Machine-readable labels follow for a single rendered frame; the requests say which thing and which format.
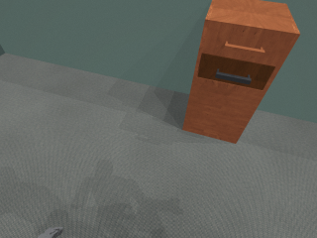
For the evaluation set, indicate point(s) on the handle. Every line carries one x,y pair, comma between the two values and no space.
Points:
232,77
244,50

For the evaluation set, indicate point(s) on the drawer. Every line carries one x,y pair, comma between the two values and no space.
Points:
259,73

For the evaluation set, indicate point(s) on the cabinet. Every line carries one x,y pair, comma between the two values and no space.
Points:
222,110

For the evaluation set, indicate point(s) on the robot left hand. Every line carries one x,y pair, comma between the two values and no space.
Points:
52,232

